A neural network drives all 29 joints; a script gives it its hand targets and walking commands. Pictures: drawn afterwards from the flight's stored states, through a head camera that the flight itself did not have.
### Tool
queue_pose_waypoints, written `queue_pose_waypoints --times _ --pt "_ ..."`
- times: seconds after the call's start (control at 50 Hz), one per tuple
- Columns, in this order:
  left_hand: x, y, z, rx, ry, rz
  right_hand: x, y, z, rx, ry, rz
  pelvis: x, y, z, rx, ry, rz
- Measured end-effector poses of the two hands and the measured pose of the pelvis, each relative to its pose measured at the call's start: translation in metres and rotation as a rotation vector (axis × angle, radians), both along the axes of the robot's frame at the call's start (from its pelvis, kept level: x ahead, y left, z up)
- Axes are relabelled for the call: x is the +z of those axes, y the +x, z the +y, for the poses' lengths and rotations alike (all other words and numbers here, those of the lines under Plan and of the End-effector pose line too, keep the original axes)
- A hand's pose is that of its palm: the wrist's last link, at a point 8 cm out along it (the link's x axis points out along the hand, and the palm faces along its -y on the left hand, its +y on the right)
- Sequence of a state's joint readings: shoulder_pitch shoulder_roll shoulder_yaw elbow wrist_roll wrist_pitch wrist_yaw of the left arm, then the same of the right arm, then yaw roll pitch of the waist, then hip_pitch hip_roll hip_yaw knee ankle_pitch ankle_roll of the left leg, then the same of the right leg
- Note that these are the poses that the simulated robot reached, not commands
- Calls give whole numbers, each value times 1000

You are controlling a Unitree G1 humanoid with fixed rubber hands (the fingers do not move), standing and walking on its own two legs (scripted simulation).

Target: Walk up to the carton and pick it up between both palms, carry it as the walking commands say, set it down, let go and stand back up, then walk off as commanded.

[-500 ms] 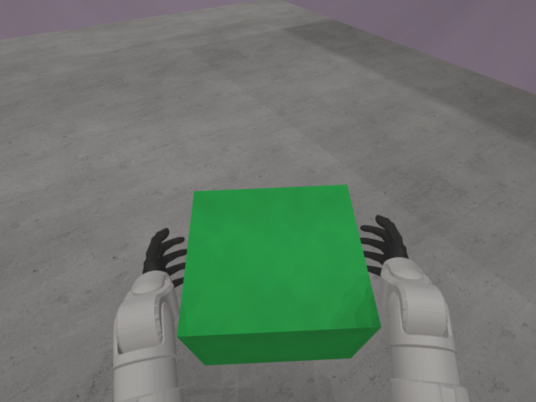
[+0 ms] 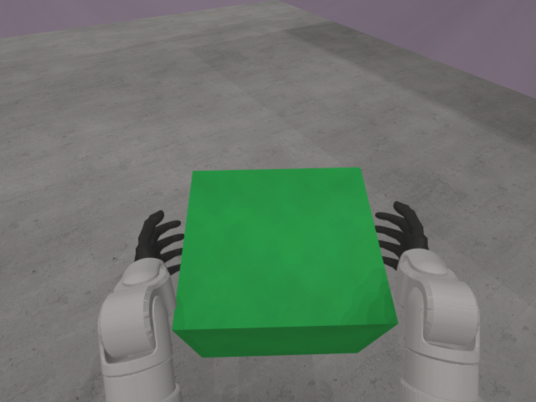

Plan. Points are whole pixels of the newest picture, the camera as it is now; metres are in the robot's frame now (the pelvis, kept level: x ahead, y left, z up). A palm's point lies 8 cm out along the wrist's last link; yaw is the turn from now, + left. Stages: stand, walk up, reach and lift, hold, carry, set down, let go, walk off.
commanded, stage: carry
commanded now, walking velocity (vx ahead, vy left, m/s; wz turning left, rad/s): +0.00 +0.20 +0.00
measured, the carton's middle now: (278, 265) +0.32 +0.01 +0.03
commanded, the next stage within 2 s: none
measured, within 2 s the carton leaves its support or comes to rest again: neither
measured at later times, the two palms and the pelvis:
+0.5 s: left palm (116, 273) +0.26 +0.23 +0.10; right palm (372, 264) +0.26 -0.11 +0.12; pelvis -0.01 +0.05 +0.00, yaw -1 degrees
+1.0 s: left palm (90, 302) +0.22 +0.25 +0.10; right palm (360, 300) +0.21 -0.09 +0.11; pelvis -0.05 +0.08 -0.01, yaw +0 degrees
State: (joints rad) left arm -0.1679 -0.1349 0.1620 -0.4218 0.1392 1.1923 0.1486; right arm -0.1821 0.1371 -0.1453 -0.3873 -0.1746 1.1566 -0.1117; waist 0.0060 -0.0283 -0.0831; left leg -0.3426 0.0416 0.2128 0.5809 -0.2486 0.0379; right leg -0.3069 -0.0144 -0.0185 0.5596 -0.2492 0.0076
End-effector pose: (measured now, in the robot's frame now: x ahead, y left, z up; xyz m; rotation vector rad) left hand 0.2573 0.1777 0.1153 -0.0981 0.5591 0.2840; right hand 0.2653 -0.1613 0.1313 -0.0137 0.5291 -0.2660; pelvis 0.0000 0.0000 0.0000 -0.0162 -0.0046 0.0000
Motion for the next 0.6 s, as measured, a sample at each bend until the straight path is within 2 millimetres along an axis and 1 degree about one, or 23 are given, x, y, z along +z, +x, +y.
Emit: queue_pose_waypoints --times 0.08,0.16,0.26,0.34,0.44,0.6 --pt "-13 -7 15 3 -20 71 -9 -6 15 -3 -11 73 -2 -1 13 3 -12 4" --pt "-12 -8 32 15 -18 70 -8 -4 32 2 -14 72 -2 -1 27 4 -31 17" --pt "-12 -3 46 22 -19 69 -4 3 47 -1 -18 71 -1 0 39 0 -46 36" --pt "-15 1 49 12 -21 77 -7 4 51 -12 -22 81 -1 0 46 -11 -50 48" --pt "-15 2 50 -2 -15 74 -9 -1 51 -26 -22 78 -1 -3 50 -19 -51 46" --pt "-10 -10 45 -7 -3 52 -8 -16 46 -31 -11 57 -3 -16 47 -24 -44 34"
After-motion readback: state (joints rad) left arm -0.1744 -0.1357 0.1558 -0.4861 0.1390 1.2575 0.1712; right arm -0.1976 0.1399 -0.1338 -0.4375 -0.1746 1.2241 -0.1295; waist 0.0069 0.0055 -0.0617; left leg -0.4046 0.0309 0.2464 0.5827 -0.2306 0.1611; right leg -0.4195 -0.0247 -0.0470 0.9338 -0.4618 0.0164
